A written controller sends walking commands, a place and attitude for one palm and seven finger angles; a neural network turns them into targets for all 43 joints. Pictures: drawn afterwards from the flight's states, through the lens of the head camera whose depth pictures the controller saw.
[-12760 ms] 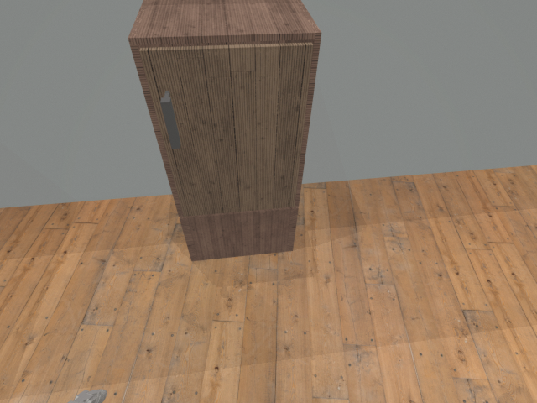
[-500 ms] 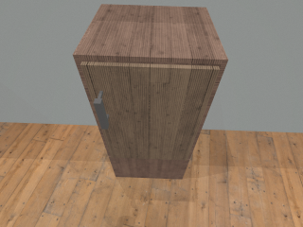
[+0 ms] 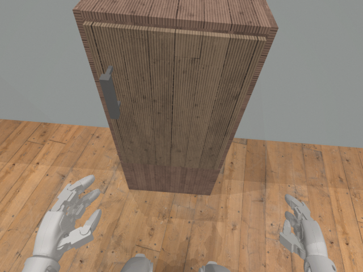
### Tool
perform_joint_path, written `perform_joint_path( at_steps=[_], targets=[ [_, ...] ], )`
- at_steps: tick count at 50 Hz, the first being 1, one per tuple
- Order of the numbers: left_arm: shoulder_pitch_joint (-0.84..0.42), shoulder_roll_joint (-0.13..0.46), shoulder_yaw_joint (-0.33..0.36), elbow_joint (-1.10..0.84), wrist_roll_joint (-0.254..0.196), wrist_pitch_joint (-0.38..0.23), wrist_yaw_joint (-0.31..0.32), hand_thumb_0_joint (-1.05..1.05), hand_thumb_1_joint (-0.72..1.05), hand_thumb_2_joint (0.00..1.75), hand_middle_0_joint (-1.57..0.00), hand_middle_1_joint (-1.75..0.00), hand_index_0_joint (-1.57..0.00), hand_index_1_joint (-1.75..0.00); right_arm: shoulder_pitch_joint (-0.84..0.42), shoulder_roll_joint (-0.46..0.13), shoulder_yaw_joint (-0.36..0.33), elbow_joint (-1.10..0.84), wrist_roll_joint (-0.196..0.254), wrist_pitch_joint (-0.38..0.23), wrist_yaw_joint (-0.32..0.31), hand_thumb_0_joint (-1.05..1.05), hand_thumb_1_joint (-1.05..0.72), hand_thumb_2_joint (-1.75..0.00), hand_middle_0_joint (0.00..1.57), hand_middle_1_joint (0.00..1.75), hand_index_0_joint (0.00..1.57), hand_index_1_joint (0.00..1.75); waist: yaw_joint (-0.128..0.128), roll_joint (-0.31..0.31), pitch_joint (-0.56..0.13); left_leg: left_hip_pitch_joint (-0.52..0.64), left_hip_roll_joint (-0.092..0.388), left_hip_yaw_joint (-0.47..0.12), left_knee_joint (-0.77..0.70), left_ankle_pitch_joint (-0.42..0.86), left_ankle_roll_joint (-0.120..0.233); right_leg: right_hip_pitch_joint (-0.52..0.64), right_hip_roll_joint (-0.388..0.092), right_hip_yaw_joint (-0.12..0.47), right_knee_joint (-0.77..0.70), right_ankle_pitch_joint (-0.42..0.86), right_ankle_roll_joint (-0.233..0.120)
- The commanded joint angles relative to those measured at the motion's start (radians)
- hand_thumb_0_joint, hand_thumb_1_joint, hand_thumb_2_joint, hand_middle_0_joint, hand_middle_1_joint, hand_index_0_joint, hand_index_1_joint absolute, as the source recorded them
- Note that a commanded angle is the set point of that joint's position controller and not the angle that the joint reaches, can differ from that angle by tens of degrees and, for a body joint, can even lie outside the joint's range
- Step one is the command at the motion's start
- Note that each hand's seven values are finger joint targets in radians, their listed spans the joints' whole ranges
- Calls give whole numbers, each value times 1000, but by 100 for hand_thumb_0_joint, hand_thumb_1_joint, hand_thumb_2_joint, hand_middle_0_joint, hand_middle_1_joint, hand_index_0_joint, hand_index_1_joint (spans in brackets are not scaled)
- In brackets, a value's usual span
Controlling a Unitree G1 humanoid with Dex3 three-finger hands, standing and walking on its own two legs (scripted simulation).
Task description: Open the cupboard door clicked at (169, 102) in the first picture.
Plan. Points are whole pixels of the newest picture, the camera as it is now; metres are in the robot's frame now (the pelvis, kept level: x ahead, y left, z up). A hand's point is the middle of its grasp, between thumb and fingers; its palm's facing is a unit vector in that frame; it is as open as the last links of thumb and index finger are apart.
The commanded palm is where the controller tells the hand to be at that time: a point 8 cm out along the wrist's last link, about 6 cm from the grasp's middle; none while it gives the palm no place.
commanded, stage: raise the hand with hooked fingers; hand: left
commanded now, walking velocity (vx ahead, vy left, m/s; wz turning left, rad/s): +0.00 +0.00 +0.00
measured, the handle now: (112, 93) +0.54 +0.23 +0.06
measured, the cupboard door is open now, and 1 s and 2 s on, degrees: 0 0 0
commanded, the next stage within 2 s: move the hooked fingers beside the handle in 1.68 s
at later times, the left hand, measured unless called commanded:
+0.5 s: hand (53, 199) +0.24 +0.27 +0.05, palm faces +0.08 -0.99 -0.07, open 11.6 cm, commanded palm +0.22 +0.31 +0.05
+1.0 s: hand (39, 177) +0.28 +0.30 +0.06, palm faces +0.01 -1.00 -0.05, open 13.8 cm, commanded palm +0.26 +0.36 +0.07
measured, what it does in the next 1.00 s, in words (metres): stands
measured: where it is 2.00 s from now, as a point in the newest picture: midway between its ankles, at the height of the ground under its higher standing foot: outside the picture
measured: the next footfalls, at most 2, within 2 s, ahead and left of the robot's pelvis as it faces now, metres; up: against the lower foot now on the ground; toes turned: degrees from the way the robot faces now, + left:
none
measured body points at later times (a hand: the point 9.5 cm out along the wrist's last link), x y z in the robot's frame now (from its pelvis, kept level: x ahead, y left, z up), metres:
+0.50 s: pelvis -0.01 +0.03 +0.00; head +0.05 +0.04 +0.44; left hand +0.23 +0.32 +0.06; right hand +0.12 -0.21 -0.09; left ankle +0.03 +0.14 -0.67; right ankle +0.01 -0.09 -0.67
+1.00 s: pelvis +0.01 +0.05 +0.01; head +0.07 +0.06 +0.46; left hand +0.27 +0.36 +0.07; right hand +0.19 -0.19 -0.06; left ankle +0.03 +0.14 -0.67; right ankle +0.01 -0.09 -0.67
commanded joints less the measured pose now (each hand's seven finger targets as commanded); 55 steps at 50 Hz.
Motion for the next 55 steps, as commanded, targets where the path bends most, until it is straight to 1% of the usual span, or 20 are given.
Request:
perform_joint_path(
  at_steps=[1,2,5,8,11,12,15,17,19,21,25,27,29,33,38,42,49,50,52,55],
  targets=[
    [-180,212,147,-493,-68,-132,48,0,39,68,-24,-63,-24,-63,5,-71,-20,-147,-5,-45,-23,0,-90,-90,20,30,20,30,12,183,-234,41,-50,1,-10,149,46,121,-9,180,-212,101,36],
    [-291,217,111,-594,-64,-165,61,0,36,67,-24,-64,-24,-64,21,-78,-12,-131,-15,-51,-31,0,-90,-90,20,30,20,30,-26,187,-231,49,-37,-20,16,148,53,61,10,162,-177,101,30],
    [-224,153,3,-593,-33,-197,61,0,29,64,-24,-69,-24,-69,44,-89,-1,-81,-18,-74,-51,0,-90,-90,20,30,20,30,-62,187,-203,59,-20,-44,24,128,59,-25,30,119,-152,81,18],
    [-243,188,-22,-455,-33,-115,-8,0,22,61,-25,-74,-25,-74,51,-115,14,-57,-3,-84,-66,0,-90,-90,20,30,20,30,-87,159,-137,3,-18,-66,24,67,58,-55,38,105,-163,29,24],
    [-170,244,61,-301,-43,49,-50,0,15,58,-25,-78,-25,-78,43,-120,15,-77,17,-70,-80,0,-90,-90,20,30,20,30,-45,56,-152,-56,-29,-59,-12,37,58,18,24,130,-227,-58,39],
    [-125,274,115,-229,-58,114,-59,0,13,57,-25,-80,-25,-80,30,-118,17,-87,21,-60,-82,0,-90,-90,20,30,20,30,-6,66,-153,-60,-34,-56,-28,45,54,55,23,135,-241,-68,34],
    [-81,287,197,-315,-111,214,-31,0,6,54,-26,-84,-26,-84,7,-97,23,-146,22,-35,-75,0,-90,-90,20,30,20,30,54,63,-250,8,-47,-47,-85,124,50,180,10,107,-247,16,41],
    [-64,283,242,-350,-128,206,24,0,1,52,-26,-87,-26,-87,6,-76,25,-150,12,-33,-70,0,-90,-90,20,30,20,30,76,42,-275,32,-40,-57,-104,181,47,206,24,75,-218,97,35],
    [-77,265,238,-422,-109,144,79,0,-3,50,-27,-90,-27,-90,31,-67,21,-131,5,-41,-59,0,-90,-90,20,30,20,30,64,84,-274,79,-33,-59,-125,209,43,167,33,38,-192,155,32],
    [-120,223,178,-416,-77,85,113,0,-8,48,-27,-93,-27,-93,45,-73,21,-110,-3,-47,-49,0,-90,-90,20,30,20,30,24,103,-200,88,-30,-66,-133,172,42,77,41,12,-177,125,31],
    [-199,209,97,-301,-35,34,63,0,-17,44,-28,-99,-28,-99,86,-117,18,-84,-1,-54,-50,0,-90,-90,20,30,20,30,-38,72,-112,42,-29,-78,-129,41,46,-27,40,12,-183,10,32],
    [-242,235,94,-300,-46,47,14,0,-22,42,-28,-102,-28,-102,94,-134,19,-92,8,-58,-57,0,-90,-90,20,30,20,30,-33,131,-129,66,-33,-81,-144,21,44,-11,41,16,-185,10,22],
    [-256,290,134,-341,-59,67,-14,0,-27,40,-28,-105,-28,-105,99,-140,15,-102,14,-61,-66,0,-90,-90,20,30,20,30,-16,147,-211,128,-32,-84,-168,52,45,35,38,14,-194,47,22],
    [-257,358,218,-430,-84,80,-2,0,-36,36,-29,-111,-29,-111,110,-136,21,-108,11,-65,-69,0,-90,-90,20,30,20,30,19,208,-298,245,-23,-102,-190,229,30,91,48,-9,-174,177,12],
    [-241,315,218,-358,-85,92,45,0,-48,31,-30,-118,-30,-118,109,-129,26,-101,5,-46,-53,0,-90,-90,20,30,20,30,10,203,-204,248,-17,-105,-200,309,13,76,54,-30,-177,226,13],
    [-281,284,166,-231,-69,154,0,0,-50,30,-30,-120,-30,-120,122,-143,27,-112,10,-22,-49,0,-90,-90,20,30,20,30,-18,155,-139,212,-19,-100,-210,261,17,65,59,-30,-201,220,17],
    [-439,412,259,-282,-86,146,-58,0,-50,30,-30,-120,-30,-120,121,-145,33,-115,6,-17,-61,0,-90,-90,20,30,20,30,-4,184,-265,305,-21,-99,-206,348,17,122,60,-17,-217,274,13],
    [-437,419,277,-267,-96,134,-55,0,-50,30,-30,-120,-30,-120,118,-141,35,-110,6,-17,-63,0,-90,-90,20,30,20,30,-1,155,-252,294,-21,-98,-207,335,19,129,61,-16,-223,271,14],
    [-463,450,303,-247,-97,114,-51,0,-50,30,-30,-120,-30,-120,118,-143,38,-97,3,-17,-67,0,-90,-90,20,30,20,30,2,180,-242,285,-23,-98,-204,342,18,128,62,-11,-218,272,10],
    [-490,422,279,-162,-97,123,-70,0,-50,30,-30,-120,-30,-120,114,-141,42,-84,9,-10,-68,0,-90,-90,20,30,20,30,-9,194,-203,276,-23,-94,-221,296,19,116,58,-13,-236,243,13]
  ],
)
